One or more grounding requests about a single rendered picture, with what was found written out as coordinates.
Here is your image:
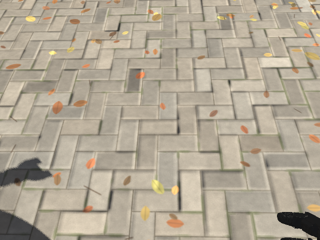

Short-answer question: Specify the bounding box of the right robot hand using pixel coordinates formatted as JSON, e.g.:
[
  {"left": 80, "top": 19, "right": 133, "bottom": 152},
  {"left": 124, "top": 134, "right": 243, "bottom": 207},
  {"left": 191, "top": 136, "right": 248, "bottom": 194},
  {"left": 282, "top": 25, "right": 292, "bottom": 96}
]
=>
[{"left": 277, "top": 212, "right": 320, "bottom": 240}]

